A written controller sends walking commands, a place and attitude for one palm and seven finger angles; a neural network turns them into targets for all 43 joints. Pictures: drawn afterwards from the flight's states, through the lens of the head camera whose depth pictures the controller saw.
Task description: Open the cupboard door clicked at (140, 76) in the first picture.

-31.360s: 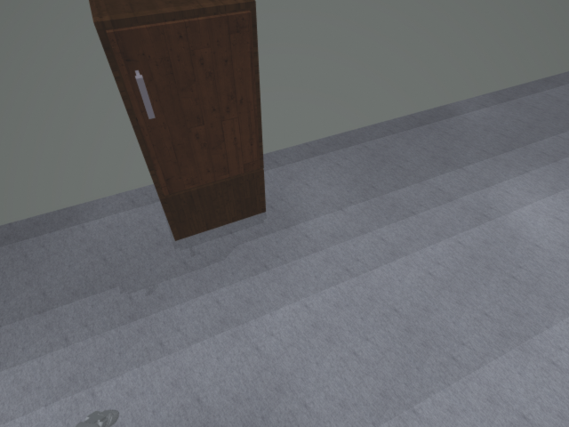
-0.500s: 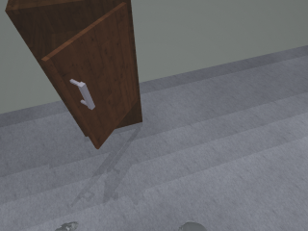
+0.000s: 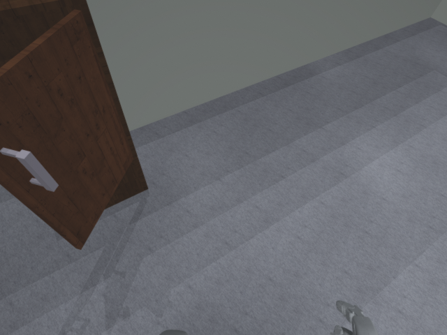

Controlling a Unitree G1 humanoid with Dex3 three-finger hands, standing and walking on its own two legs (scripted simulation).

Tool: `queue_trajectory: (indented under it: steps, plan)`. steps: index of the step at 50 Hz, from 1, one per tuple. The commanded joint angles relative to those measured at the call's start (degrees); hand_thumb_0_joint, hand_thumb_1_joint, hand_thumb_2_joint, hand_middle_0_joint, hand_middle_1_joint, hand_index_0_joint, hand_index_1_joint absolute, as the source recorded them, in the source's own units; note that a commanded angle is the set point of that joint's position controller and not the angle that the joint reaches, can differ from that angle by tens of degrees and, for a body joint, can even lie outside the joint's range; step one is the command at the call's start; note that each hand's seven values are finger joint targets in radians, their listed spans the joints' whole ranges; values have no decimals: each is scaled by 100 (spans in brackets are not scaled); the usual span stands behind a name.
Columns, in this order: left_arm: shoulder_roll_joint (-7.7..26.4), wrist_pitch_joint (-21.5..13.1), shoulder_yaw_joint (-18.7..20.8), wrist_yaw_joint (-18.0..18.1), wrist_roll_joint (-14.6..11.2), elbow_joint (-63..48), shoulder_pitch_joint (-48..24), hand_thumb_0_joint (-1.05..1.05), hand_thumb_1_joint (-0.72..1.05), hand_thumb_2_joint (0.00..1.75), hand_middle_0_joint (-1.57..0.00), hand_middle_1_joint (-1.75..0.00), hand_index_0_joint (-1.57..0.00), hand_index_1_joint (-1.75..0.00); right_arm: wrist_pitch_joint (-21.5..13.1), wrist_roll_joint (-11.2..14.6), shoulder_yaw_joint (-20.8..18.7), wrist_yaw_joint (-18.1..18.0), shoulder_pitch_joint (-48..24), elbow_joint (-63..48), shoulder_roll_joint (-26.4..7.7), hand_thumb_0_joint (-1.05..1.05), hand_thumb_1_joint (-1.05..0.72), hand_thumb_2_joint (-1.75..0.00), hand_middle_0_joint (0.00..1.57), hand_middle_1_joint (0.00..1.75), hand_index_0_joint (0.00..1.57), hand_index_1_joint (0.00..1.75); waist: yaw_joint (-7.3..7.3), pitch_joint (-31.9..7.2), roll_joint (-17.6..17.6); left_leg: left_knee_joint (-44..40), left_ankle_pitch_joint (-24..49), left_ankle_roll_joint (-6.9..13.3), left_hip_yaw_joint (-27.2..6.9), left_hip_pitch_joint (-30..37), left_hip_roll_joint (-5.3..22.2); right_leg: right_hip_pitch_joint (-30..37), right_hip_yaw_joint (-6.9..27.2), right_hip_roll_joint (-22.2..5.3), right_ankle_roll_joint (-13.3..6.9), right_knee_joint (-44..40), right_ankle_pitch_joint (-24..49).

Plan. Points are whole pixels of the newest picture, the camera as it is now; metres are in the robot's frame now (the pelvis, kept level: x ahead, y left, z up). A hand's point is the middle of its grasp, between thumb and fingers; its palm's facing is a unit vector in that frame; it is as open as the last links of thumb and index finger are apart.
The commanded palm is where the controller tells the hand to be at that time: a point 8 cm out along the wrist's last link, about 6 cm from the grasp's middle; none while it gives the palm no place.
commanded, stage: walk to a spot facing it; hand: left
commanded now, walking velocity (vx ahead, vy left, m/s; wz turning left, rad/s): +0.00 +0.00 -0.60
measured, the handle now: (30, 170) +0.40 +0.45 -0.04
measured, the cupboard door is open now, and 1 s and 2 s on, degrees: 43 43 43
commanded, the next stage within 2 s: turn to face it in 1.82 s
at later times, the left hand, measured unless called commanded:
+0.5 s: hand (169, 302) +0.19 +0.12 -0.15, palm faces -0.32 -0.91 -0.28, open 7.4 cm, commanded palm none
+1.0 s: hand (187, 261) +0.28 +0.10 -0.18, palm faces -0.51 -0.84 -0.17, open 7.4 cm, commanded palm none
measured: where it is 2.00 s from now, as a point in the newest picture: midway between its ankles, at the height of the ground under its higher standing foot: (304, 277)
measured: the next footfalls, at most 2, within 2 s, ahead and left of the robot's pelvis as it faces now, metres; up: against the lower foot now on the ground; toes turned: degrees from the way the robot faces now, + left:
right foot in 0.40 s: +0.02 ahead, -0.14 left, +0.00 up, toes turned -21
left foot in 0.88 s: +0.27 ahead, +0.00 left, +0.00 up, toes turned -28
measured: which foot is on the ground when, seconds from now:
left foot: down 0.00-0.40, up 0.42-0.86, down 0.88-1.00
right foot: down 0.00-0.00, up 0.02-0.38, down 0.40-0.88, up 0.90-1.00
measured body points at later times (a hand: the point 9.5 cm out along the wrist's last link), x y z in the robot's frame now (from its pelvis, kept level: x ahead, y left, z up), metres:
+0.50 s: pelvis +0.01 -0.04 +0.00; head +0.05 -0.08 +0.44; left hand +0.20 +0.17 -0.13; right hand -0.06 -0.29 -0.16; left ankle +0.01 +0.11 -0.67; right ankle -0.01 -0.13 -0.73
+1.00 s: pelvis +0.17 -0.07 +0.00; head +0.21 -0.06 +0.45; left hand +0.31 +0.15 -0.16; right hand +0.13 -0.32 -0.11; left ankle +0.23 +0.02 -0.73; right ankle +0.02 -0.12 -0.64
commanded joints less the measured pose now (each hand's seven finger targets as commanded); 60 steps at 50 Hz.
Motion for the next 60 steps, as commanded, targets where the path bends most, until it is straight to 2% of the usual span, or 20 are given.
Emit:
queue_trajectory:
  steps: [1, 2, 7, 14, 17, 19, 20, 21, 22, 23, 29, 37, 40, 42, 43, 44, 45, 47, 52, 60]
  plan:
    - [740, -127, 177, -29, -55, -731, -424, 0, 90, 90, -20, -30, -20, -30, -165, -155, -308, -176, 1231, -152, -1527, 0, -90, -90, 20, 30, 20, 30, -545, -804, 1795, -2014, 1759, 1250, -2601, 1654, 2794, -1646, -366, -223, 255, 2438, -2183]
    - [821, -130, 200, -63, -31, -754, -386, 0, 90, 90, -20, -30, -20, -30, -136, -185, -235, -183, 928, -310, -1359, 0, -90, -90, 20, 30, 20, 30, -363, -567, 1136, -1905, 1900, 1427, -2164, 1123, 2723, -1502, -286, -527, 312, 3007, -1919]
    - [621, -48, 200, -205, -17, -482, -158, 0, 90, 90, -20, -30, -20, -30, -188, -176, -64, -175, 698, -371, -871, 0, -90, -90, 20, 30, 20, 30, -81, -566, 1246, -1402, 3612, 881, -29, 1359, 1534, -1582, -797, -672, 514, 3732, -910]
    - [457, -81, 33, -245, -41, -675, -847, 0, 90, 90, -20, -30, -20, -30, -147, -193, -209, -81, 1463, -4, -1076, 0, -90, -90, 20, 30, 20, 30, -465, -653, 1528, -1071, 3859, 882, 491, 1702, 1710, -788, -1394, -696, 380, 1444, -988]
    - [562, -118, 52, -224, -48, -629, -615, 0, 90, 90, -20, -30, -20, -30, -123, -184, -261, -37, 1373, 6, -1199, 0, -90, -90, 20, 30, 20, 30, -321, -665, 1498, -741, 3512, 719, 590, 1393, 1823, -29, -1458, -634, 197, 445, -634]
    - [893, -162, 139, -187, -20, -372, 192, 0, 90, 90, -20, -30, -20, -30, -105, -124, -242, 11, 1161, -64, -1115, 0, -90, -90, 20, 30, 20, 30, 164, -1009, 683, 268, 1719, 306, 962, 300, 1563, 1710, -1146, -864, -50, -726, 273]
    - [1614, -231, 286, -104, 45, -225, 672, 0, 90, 90, -20, -30, -20, -30, -105, -52, -124, 69, 999, -274, -595, 0, -90, -90, 20, 30, 20, 30, 435, -1164, -1471, 1745, -1113, -43, 1503, -1307, 709, 2789, 977, -2366, -639, -1357, 577]
    - [1907, -204, 335, -14, -66, -151, 922, 0, 90, 90, -20, -30, -20, -30, -45, -102, -89, 50, 509, -489, -696, 0, -90, -90, 20, 30, 20, 30, 668, -954, -1772, 2775, -2220, -84, 717, -2059, 371, 2470, 2051, -2951, -1127, -1554, 797]
    - [1743, -219, 324, 48, -81, -191, 851, 0, 90, 90, -20, -30, -20, -30, -24, -107, -124, 77, 423, -516, -771, 0, -90, -90, 20, 30, 20, 30, 568, -660, -1103, 3131, -1612, -12, 200, -2299, 556, 2274, 1782, -2884, -1274, -1635, 25]
    - [1487, -251, 286, 73, -75, -282, 468, 0, 90, 90, -20, -30, -20, -30, -23, -98, -169, 94, 395, -368, -772, 0, -90, -90, 20, 30, 20, 30, 395, -398, -1230, 3233, -1141, -26, 99, -2275, 681, 1736, 1719, -2499, -1160, -1819, -957]
    - [1129, -467, 189, 1, -52, -386, 107, 0, 90, 90, -20, -30, -20, -30, -67, -170, -218, 224, 635, -84, -586, 0, -90, -90, 20, 30, 20, 30, -90, -297, -487, 2482, 224, -206, 228, -1574, 522, 1029, 718, -1723, -937, -1866, -364]
    - [1082, -574, 231, -32, -7, -191, 593, 0, 90, 90, -20, -30, -20, -30, -292, -126, -219, 224, -119, -462, -495, 0, -90, -90, 20, 30, 20, 30, 129, -141, -437, 1147, 174, -155, 83, -1662, 316, 1392, 1393, -1817, -1173, -1812, -253]
    - [1122, -561, 263, -35, -12, -196, 427, 0, 90, 90, -20, -30, -20, -30, -401, -101, -196, 194, 39, -469, -474, 0, -90, -90, 20, 30, 20, 30, -3, -211, -574, 248, 108, -71, 155, -702, 120, 1008, 1366, -1770, -1112, -1466, 231]
    - [1004, -544, 260, -40, -36, -222, 162, 0, 90, 90, -20, -30, -20, -30, -483, -102, -224, 121, 848, -170, -615, 0, -90, -90, 20, 30, 20, 30, -408, -453, -150, -777, 618, -38, 237, 1080, 14, 15, 1043, -1343, -792, -775, 173]
    - [750, -557, 217, -77, -73, -286, 91, 0, 90, 90, -20, -30, -20, -30, -537, -140, -293, 29, 1702, 75, -990, 0, -90, -90, 20, 30, 20, 30, -794, -890, 640, -1175, 140, 142, -352, 2414, 559, -723, 532, -800, -537, 314, 162]
    - [366, -560, 133, -142, -142, -348, 335, 0, 90, 90, -20, -30, -20, -30, -572, -278, -436, -7, 2488, 216, -1667, 0, -90, -90, 20, 30, 20, 30, -990, -1504, 2436, -1780, -771, 755, -2661, 3426, 2454, -1955, -504, -32, -142, 2429, -1748]
    - [550, -591, 127, -139, -69, -435, 16, 0, 90, 90, -20, -30, -20, -30, -493, -259, -373, -34, 2662, 217, -1616, 0, -90, -90, 20, 30, 20, 30, -1054, -1223, 1859, -2276, -1196, 1145, -3356, 2862, 2947, -2258, -384, -312, -126, 3518, -1865]
    - [566, -611, 158, -204, 35, -356, -126, 0, 90, 90, -20, -30, -20, -30, -501, -265, -212, 0, 1888, -29, -1102, 0, -90, -90, 20, 30, 20, 30, -627, -449, 842, -2237, -386, 1138, -2475, 1777, 2545, -2426, -488, -847, -62, 4330, -1022]
    - [134, -418, 32, -319, 31, -267, -158, 0, 90, 90, -20, -30, -20, -30, -653, -194, -8, -51, 1950, 263, -527, 0, -90, -90, 20, 30, 20, 30, -304, -362, 1084, -1806, 3396, 548, 195, 1854, 1636, -2380, -927, -969, 96, 4083, -94]
    - [24, -330, -116, -384, 10, -554, -1372, 0, 90, 90, -20, -30, -20, -30, -581, -225, 26, -9, 2464, 652, -528, 0, -90, -90, 20, 30, 20, 30, -474, 159, 1028, -2129, 3227, 692, 1032, 1678, 1639, -1823, -1499, -965, -29, 1462, 674]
